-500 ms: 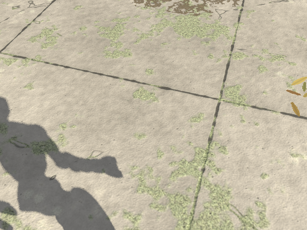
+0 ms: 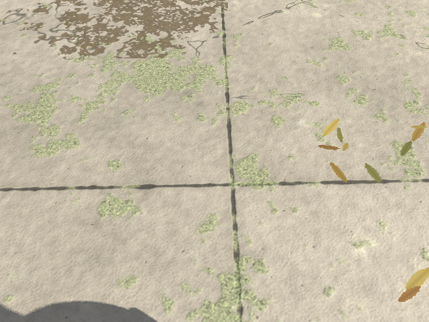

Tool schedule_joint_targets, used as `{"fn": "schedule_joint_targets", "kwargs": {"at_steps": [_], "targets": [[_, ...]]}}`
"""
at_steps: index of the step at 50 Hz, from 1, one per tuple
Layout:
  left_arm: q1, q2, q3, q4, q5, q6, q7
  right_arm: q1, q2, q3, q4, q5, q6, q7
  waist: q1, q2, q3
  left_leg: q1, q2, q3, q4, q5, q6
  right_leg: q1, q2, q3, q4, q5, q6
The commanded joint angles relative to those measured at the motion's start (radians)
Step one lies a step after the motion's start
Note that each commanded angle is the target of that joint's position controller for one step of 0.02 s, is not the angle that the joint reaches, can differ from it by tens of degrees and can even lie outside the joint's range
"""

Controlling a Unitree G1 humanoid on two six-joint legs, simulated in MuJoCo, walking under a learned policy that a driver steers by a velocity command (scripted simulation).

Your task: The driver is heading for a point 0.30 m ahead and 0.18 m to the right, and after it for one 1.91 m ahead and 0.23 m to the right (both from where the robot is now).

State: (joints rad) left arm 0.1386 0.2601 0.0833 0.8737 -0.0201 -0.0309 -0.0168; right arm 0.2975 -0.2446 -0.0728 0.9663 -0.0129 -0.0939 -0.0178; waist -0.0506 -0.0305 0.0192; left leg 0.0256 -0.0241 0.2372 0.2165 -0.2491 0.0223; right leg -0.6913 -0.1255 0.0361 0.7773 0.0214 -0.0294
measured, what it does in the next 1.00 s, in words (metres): walks ahead, turning right: right foot, then left foot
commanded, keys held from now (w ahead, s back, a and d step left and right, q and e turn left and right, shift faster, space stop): w+e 0.30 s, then w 0.70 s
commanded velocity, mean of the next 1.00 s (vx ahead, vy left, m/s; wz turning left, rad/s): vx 0.50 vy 0.00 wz -0.29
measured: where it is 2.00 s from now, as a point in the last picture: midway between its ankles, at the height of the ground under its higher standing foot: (283, 159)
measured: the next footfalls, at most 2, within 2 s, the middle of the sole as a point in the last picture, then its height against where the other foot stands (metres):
right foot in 0.16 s outside the picture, level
left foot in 0.68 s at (220, 288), level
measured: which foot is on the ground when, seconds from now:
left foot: down 0.00-0.16, up 0.18-0.66, down 0.68-1.00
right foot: up 0.00-0.14, down 0.16-0.70, up 0.72-1.00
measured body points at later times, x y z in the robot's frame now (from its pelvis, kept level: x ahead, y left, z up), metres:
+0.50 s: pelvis +0.28 -0.07 +0.01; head +0.30 -0.10 +0.45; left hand +0.39 +0.19 -0.11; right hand +0.42 -0.37 -0.10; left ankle +0.51 +0.07 -0.68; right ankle +0.22 -0.13 -0.74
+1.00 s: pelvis +0.58 -0.09 +0.01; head +0.60 -0.09 +0.45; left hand +0.81 +0.12 -0.10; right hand +0.52 -0.35 -0.13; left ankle +0.57 +0.00 -0.74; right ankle +0.66 -0.30 -0.68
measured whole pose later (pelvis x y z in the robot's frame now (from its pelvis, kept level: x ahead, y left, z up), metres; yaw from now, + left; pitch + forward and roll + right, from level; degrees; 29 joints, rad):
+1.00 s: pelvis +0.58 -0.09 +0.01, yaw -16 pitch +2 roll +1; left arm 0.14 0.28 0.06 0.78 0.00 -0.07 0.01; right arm 0.33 -0.25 -0.05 0.92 0.00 -0.09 0.02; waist -0.06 -0.03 0.02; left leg -0.09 -0.07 0.04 0.24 -0.17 0.07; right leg -0.67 -0.12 0.05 0.82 -0.09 0.00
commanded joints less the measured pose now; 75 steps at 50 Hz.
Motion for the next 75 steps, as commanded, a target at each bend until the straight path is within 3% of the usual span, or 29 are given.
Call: {"fn": "schedule_joint_targets", "kwargs": {"at_steps": [1,5,7,8,9,10,11,14,17,23,29,32,34,35,36,37,38,40,44,51,56,59,61,62,63,64,66,70,75], "targets": [[-0.125,0.024,-0.008,-0.102,0.001,-0.01,-0.022,-0.003,-0.17,-0.038,-0.048,0.014,0.003,-0.011,-0.013,0.057,0.088,-0.007,0.311,-0.058,-0.081,0.328,0.131,-0.028,0.003,-0.045,-0.086,0.003,-0.015],[-0.113,0.065,0.008,-0.146,-0.003,-0.004,-0.042,-0.019,-0.212,-0.053,-0.057,0.032,0.031,-0.014,0.035,0.103,0.041,0.091,0.335,-0.009,0.089,0.74,0.097,0.082,0.078,-0.131,-0.124,-0.177,-0.073],[0.089,0.135,0.048,-0.109,-0.01,-0.002,-0.039,-0.059,-0.232,-0.057,-0.071,0.041,0.047,-0.015,0.16,0.111,-0.077,0.045,0.299,0.024,0.388,0.95,0.06,0.367,0.167,-0.179,-0.175,-0.195,-0.127],[0.258,0.211,0.087,-0.064,-0.011,0.003,-0.021,-0.056,-0.218,-0.049,-0.083,0.033,0.044,-0.017,0.234,0.053,-0.167,-0.141,0.256,0.03,0.658,0.762,0.013,0.661,0.16,-0.092,-0.225,-0.16,-0.171],[0.283,0.327,0.109,-0.052,-0.018,0.005,-0.004,0.007,-0.073,-0.008,-0.133,-0.01,0.025,-0.006,0.142,-0.215,-0.22,-0.576,0.084,-0.004,1.022,-0.092,-0.053,0.97,-0.089,0.407,-0.289,-0.248,-0.319],[0.294,0.302,0.089,-0.091,-0.001,-0.014,-0.012,-0.026,-0.083,0.003,-0.162,0.022,-0.023,0.008,0.146,-0.171,-0.378,-0.754,-0.025,-0.267,1.199,-0.371,-0.051,1.102,-0.217,0.824,-0.471,-0.385,-0.43],[0.275,0.225,0.066,-0.088,0.009,-0.029,-0.016,-0.142,-0.141,-0.011,-0.19,0.063,-0.053,0.019,0.179,-0.085,-0.274,-0.862,0.032,-0.324,1.205,-0.287,-0.022,1.064,-0.195,0.709,-0.506,-0.319,-0.365],[0.09,0.116,0.033,-0.129,0.007,-0.045,-0.01,-0.148,-0.161,-0.025,-0.169,0.019,-0.059,0.008,0.064,0.018,-0.099,-0.705,0.142,-0.325,0.969,-0.097,-0.005,0.678,-0.078,0.379,-0.509,-0.05,-0.273],[0.089,0.129,0.03,-0.137,0.009,-0.05,0.006,-0.127,-0.134,-0.025,-0.168,0.008,-0.02,0.01,0.03,0.013,-0.074,-0.629,0.154,-0.3,0.842,-0.037,-0.042,0.55,-0.054,0.287,-0.555,0.087,-0.271],[0.18,0.144,0.027,-0.097,0.007,-0.047,0.031,-0.312,-0.082,-0.001,-0.214,0.01,-0.013,0.022,0.105,-0.036,-0.009,-0.6,0.108,-0.258,0.44,0.345,-0.065,0.496,0.021,0.135,-0.586,0.044,-0.193],[0.266,0.151,0.026,-0.043,0.005,-0.039,0.031,-0.427,-0.108,0.004,-0.261,0.022,-0.031,0.05,0.149,-0.046,0.044,-0.671,0.082,-0.261,0.288,0.32,-0.013,0.686,-0.072,0.201,-0.525,0.027,-0.183],[0.254,0.17,0.031,-0.038,0.007,-0.025,0.039,-0.356,-0.136,-0.005,-0.251,0.022,-0.04,0.058,0.1,-0.074,0.012,-0.581,0.049,-0.235,0.258,0.199,0.033,0.761,-0.093,0.206,-0.433,0.26,-0.154],[0.212,0.156,0.021,-0.054,0.012,-0.02,0.036,-0.113,-0.198,-0.035,-0.185,0.012,-0.042,0.051,-0.025,-0.061,-0.154,-0.212,0.044,-0.227,0.258,0.251,0.097,0.678,-0.012,0.139,-0.163,0.474,-0.111],[0.216,0.113,0.002,-0.075,0.031,-0.021,0.036,0.066,-0.255,-0.045,-0.16,0.001,-0.039,0.045,-0.083,0.056,-0.304,0.077,0.227,-0.45,0.282,0.25,0.164,0.484,0.068,0.092,0.138,0.171,-0.078],[0.374,0.021,-0.02,-0.069,0.005,-0.04,0.027,0.116,-0.29,-0.056,-0.123,0.004,-0.032,0.055,-0.004,0.375,-0.395,0.369,0.42,-0.92,0.159,0.041,0.318,0.106,0.232,0.079,0.451,-0.563,-0.014],[0.312,0.123,-0.007,-0.058,-0.007,-0.054,0.024,0.092,-0.191,-0.031,-0.13,0.032,-0.029,0.058,-0.044,0.247,-0.318,0.339,0.393,-0.957,0.093,-0.145,0.28,-0.016,0.174,0.157,0.541,-0.593,-0.022],[0.2,0.16,0.004,-0.088,-0.018,-0.063,0.02,0.018,-0.151,-0.019,-0.144,0.032,-0.024,0.052,-0.046,0.164,-0.171,0.204,0.359,-0.799,0.075,-0.128,0.234,-0.066,0.126,0.124,0.534,-0.498,-0.027],[0.117,0.142,0.006,-0.105,0.004,-0.067,0.025,-0.082,-0.128,-0.007,-0.162,0.01,-0.019,0.051,0.005,0.055,-0.047,-0.039,0.291,-0.627,0.026,0.08,0.211,-0.007,0.046,0.067,0.428,-0.364,-0.018],[0.146,0.083,0.0,-0.106,0.01,-0.043,0.026,-0.075,-0.134,-0.002,-0.142,0.011,-0.026,0.047,0.056,0.106,-0.038,-0.16,0.25,-0.483,-0.052,0.259,0.224,0.066,-0.005,0.039,0.286,-0.307,0.01],[-0.081,0.045,-0.021,-0.167,0.013,-0.051,0.014,0.014,-0.181,-0.011,-0.101,0.027,-0.007,0.023,-0.008,0.088,0.01,-0.16,0.185,-0.309,-0.091,0.326,0.174,0.083,0.027,-0.022,-0.128,0.054,0.039],[-0.203,0.063,-0.024,-0.217,0.001,-0.063,-0.012,0.092,-0.193,-0.014,-0.059,0.034,0.018,0.02,-0.036,0.099,0.046,-0.011,0.258,-0.332,-0.03,0.342,0.166,0.057,0.056,-0.025,-0.249,0.01,0.009],[-0.125,0.107,-0.007,-0.205,0.004,-0.069,-0.021,0.066,-0.219,-0.023,-0.057,0.036,0.033,0.012,0.033,0.126,-0.006,0.048,0.275,-0.326,0.091,0.577,0.135,0.194,0.096,-0.051,-0.293,-0.092,-0.035],[0.177,0.197,0.035,-0.12,0.017,-0.069,-0.008,0.043,-0.181,-0.005,-0.079,0.024,0.039,0.008,0.171,0.083,-0.211,-0.12,0.186,-0.252,0.459,0.62,0.08,0.657,0.052,-0.008,-0.272,-0.036,-0.111],[0.295,0.297,0.059,-0.099,0.031,-0.061,-0.002,0.147,-0.08,0.027,-0.103,0.015,0.02,0.014,0.155,-0.127,-0.367,-0.531,0.037,-0.194,0.857,0.226,0.007,1.069,-0.204,0.407,-0.284,-0.145,-0.26],[0.321,0.237,0.041,-0.089,0.014,-0.055,-0.004,0.141,-0.09,0.029,-0.086,0.02,-0.002,0.021,0.166,-0.218,-0.435,-0.695,-0.021,-0.315,1.026,-0.326,0.002,1.124,-0.276,0.683,-0.433,-0.258,-0.307],[0.253,0.186,0.021,-0.095,0.008,-0.054,-0.003,0.057,-0.177,0.004,-0.112,0.048,-0.016,0.029,0.164,-0.146,-0.282,-0.793,0.043,-0.347,1.099,-0.295,0.018,1.008,-0.241,0.574,-0.461,-0.343,-0.26],[0.114,0.134,0.003,-0.114,0.019,-0.054,-0.005,-0.049,-0.17,0.003,-0.138,0.043,-0.019,0.027,0.108,-0.035,-0.087,-0.765,0.129,-0.297,1.002,-0.129,0.023,0.704,-0.161,0.35,-0.53,-0.254,-0.215],[0.06,0.115,-0.003,-0.102,0.023,-0.077,-0.011,0.0,-0.113,0.003,-0.121,0.024,0.025,0.017,0.027,-0.059,-0.035,-0.632,0.176,-0.297,0.87,0.0,-0.007,0.494,-0.096,0.183,-0.636,-0.094,-0.213],[0.131,0.149,0.004,-0.056,0.019,-0.073,0.011,-0.156,-0.097,0.007,-0.17,0.014,0.022,0.02,0.062,-0.025,0.008,-0.701,0.169,-0.282,0.588,0.263,-0.038,0.523,-0.064,0.067,-0.664,0.002,-0.192]]}}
